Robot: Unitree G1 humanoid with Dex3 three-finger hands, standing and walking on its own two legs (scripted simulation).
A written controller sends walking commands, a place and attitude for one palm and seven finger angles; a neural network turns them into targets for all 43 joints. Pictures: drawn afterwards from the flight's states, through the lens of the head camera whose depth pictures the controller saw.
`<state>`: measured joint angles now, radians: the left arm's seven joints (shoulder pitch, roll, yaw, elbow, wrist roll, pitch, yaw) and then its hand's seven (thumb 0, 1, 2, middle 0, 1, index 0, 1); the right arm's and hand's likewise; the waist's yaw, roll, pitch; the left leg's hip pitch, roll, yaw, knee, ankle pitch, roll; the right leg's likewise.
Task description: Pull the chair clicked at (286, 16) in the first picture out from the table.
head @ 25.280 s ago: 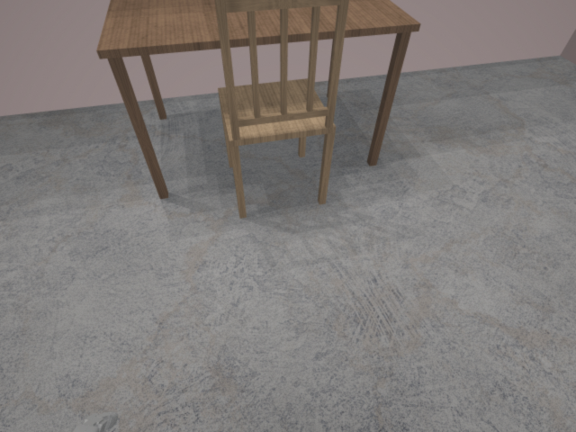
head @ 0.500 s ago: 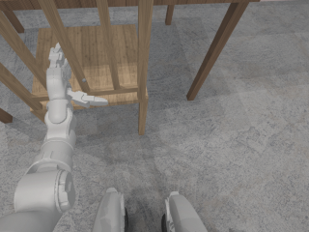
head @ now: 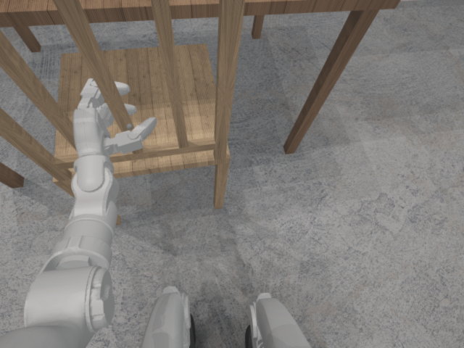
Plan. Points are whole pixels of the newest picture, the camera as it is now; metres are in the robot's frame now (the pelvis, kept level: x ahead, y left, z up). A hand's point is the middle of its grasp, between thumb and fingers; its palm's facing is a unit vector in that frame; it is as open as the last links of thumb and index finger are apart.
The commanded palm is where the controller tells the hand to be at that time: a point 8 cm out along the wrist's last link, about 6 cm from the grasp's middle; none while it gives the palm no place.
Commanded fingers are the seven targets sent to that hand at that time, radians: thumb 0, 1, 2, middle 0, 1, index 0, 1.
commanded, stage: hook a spindle and tug to test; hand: left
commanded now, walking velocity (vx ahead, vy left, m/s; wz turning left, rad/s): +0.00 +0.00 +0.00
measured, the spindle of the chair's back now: (112, 97) +0.52 +0.17 +0.05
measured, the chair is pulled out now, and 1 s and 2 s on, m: -0.01 0.03 0.19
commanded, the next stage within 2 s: step backward, pulling the chair out in 0.78 s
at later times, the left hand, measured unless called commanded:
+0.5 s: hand (134, 132) +0.47 +0.14 +0.02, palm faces +0.11 -0.99 -0.01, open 5.5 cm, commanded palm +0.42 +0.18 +0.02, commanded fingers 0.00 0.90 0.90 -0.50 -1.45 -0.50 -1.45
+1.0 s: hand (132, 143) +0.44 +0.14 +0.03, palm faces +0.11 -0.99 -0.10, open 5.6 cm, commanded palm +0.41 +0.19 +0.02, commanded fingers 0.00 0.90 0.90 -0.50 -1.45 -0.50 -1.45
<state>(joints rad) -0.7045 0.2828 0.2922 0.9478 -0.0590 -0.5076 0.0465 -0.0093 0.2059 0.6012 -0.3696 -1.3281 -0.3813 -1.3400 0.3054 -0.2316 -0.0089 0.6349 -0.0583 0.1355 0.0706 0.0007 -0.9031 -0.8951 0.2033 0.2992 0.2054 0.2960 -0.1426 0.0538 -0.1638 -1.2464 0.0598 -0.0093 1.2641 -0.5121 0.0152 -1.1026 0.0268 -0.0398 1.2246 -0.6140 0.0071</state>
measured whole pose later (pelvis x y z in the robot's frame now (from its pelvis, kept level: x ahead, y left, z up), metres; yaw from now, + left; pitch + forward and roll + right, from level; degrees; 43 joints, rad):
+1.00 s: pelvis +0.00 +0.00 +0.03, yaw +1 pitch +20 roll -2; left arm -0.56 0.23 0.20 0.78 -0.06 -0.27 0.09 0.04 0.72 0.83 -0.37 -1.27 -0.38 -1.43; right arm 0.25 -0.21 0.00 0.56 0.03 0.16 -0.01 0.00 -0.91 -0.90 0.20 0.30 0.20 0.30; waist -0.12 0.06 -0.05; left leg -1.00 0.05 0.01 1.10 -0.44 0.02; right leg -0.87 0.02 -0.02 1.08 -0.56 0.01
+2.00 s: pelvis -0.07 -0.01 +0.10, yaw +1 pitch +4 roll -1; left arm -0.54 0.13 0.01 1.14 -0.08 -0.24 0.09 0.06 0.71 0.77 -0.27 -1.11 -0.50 -1.45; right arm 0.22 -0.31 -0.02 0.75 0.06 -0.06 -0.13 0.00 -0.90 -0.90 0.20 0.30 0.20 0.30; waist -0.08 0.04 0.10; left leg -0.49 0.04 0.03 0.54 -0.12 0.01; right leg -0.41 0.01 -0.03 0.57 -0.23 0.00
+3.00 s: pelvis -0.08 -0.02 +0.11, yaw +4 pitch +3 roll +0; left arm -0.52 0.14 -0.02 1.10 -0.04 -0.24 0.09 0.06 0.67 0.80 -0.28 -1.19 -0.50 -1.45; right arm 0.21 -0.26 0.01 0.81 0.02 -0.08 -0.13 0.01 -0.90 -0.89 0.21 0.30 0.21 0.30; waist -0.05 0.02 0.12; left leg -0.41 -0.02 -0.03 0.58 -0.22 0.00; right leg -0.41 -0.02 -0.06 0.56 -0.20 0.00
